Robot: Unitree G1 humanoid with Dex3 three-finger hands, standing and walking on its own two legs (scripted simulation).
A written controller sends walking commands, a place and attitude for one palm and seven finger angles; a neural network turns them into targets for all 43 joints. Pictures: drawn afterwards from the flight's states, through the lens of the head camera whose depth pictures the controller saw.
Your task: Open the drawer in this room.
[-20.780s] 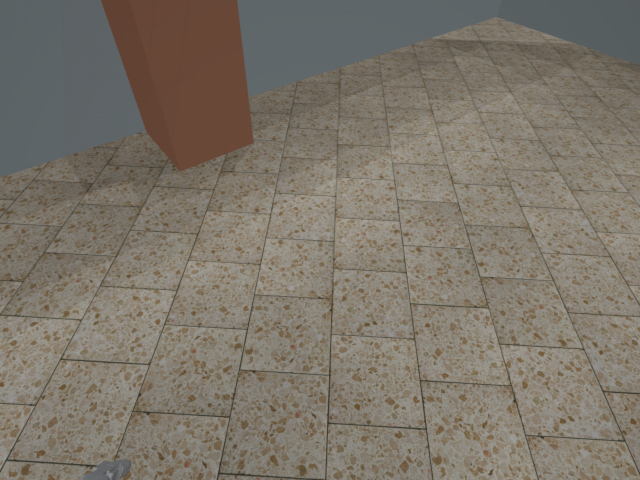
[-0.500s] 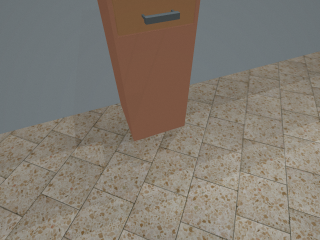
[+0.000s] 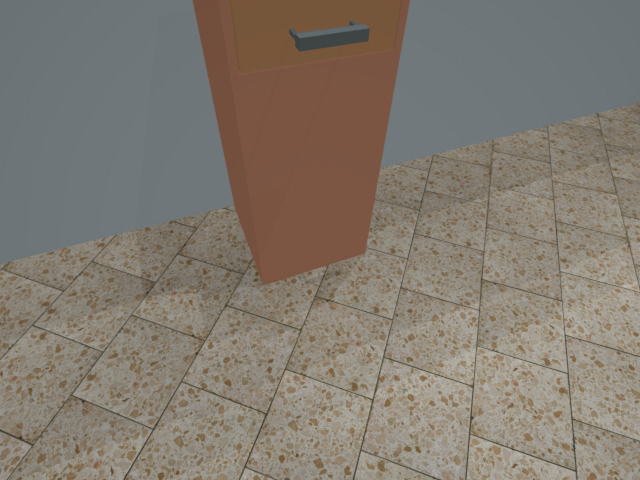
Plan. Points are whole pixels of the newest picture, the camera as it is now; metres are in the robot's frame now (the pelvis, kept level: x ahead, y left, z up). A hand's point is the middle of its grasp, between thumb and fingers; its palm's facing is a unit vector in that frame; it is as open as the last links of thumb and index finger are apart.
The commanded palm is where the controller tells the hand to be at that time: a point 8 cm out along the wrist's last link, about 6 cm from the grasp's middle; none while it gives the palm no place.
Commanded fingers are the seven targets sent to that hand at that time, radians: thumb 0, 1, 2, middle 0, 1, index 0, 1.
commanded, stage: stand and wait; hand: left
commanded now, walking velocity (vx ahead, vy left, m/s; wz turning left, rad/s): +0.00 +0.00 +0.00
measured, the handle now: (328, 32) +0.95 +0.05 +0.13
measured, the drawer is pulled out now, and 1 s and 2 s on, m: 0.00 0.00 0.00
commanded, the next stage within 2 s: look at it before walking up in 0.52 s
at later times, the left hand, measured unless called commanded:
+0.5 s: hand out of the picture +0.00 +0.17 -0.18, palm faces +0.03 -0.99 -0.15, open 7.3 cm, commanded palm none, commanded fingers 0.00 0.90 0.90 -0.20 -0.30 -0.20 -0.30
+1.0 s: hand out of the picture +0.00 +0.17 -0.18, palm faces +0.03 -0.99 -0.15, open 7.3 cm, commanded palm none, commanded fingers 0.00 0.90 0.90 -0.20 -0.30 -0.20 -0.30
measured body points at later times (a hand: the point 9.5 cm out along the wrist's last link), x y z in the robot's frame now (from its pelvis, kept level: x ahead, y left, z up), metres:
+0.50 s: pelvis +0.02 +0.02 +0.00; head +0.03 +0.02 +0.45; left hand +0.00 +0.22 -0.17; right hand -0.01 -0.19 -0.16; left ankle -0.02 +0.10 -0.75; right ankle +0.01 -0.11 -0.75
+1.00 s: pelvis +0.02 +0.02 +0.00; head +0.03 +0.03 +0.45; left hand +0.00 +0.23 -0.17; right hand -0.01 -0.18 -0.16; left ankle -0.02 +0.10 -0.75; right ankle +0.01 -0.11 -0.75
